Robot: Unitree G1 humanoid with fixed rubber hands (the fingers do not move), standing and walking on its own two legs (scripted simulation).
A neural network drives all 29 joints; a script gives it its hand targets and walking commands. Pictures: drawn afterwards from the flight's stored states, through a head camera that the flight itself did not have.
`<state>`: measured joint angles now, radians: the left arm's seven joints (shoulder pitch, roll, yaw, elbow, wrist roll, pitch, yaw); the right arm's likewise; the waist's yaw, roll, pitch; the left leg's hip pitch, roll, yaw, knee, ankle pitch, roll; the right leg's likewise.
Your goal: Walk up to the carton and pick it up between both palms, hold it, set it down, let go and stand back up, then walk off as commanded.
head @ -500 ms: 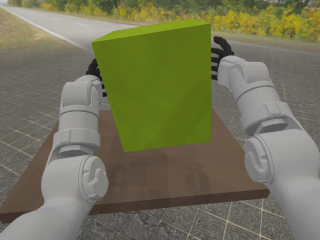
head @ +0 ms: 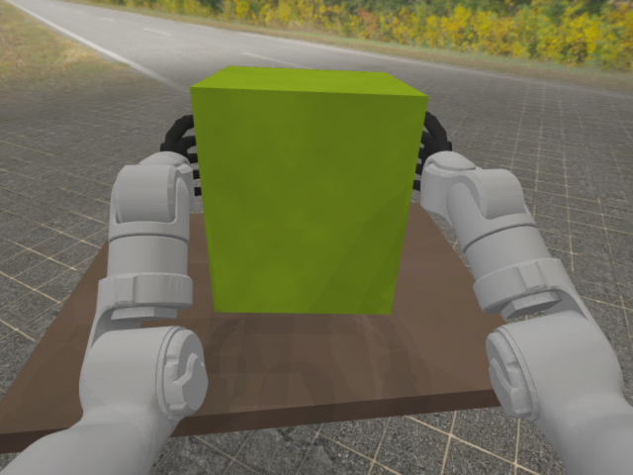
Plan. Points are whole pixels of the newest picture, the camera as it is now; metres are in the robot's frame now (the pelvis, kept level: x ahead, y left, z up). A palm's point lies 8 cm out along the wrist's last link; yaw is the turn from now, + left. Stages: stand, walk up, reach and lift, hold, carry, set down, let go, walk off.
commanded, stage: hold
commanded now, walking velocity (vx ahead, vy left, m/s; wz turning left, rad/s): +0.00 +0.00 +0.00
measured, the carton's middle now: (305, 184) +0.39 +0.00 +0.27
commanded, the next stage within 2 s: set down in 1.38 s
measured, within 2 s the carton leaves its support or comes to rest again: neither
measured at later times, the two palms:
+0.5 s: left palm (170, 170) +0.33 +0.14 +0.32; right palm (464, 131) +0.32 -0.16 +0.36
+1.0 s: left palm (180, 169) +0.38 +0.15 +0.30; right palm (432, 159) +0.38 -0.16 +0.30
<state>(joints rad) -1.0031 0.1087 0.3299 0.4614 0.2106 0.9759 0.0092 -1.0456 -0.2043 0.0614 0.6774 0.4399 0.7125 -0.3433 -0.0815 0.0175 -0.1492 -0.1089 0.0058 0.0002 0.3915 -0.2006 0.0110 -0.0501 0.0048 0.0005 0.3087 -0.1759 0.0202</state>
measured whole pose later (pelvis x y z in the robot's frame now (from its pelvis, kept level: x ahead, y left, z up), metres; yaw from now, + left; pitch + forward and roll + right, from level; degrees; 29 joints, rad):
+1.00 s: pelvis +0.01 +0.00 +0.00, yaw +0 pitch -4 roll -1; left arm -1.03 0.12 0.32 0.54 0.21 0.93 0.02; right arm -1.12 -0.21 0.06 0.82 0.42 0.65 -0.30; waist -0.08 0.01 -0.16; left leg -0.11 0.01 0.00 0.39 -0.20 0.01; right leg -0.06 0.01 0.00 0.31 -0.18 0.02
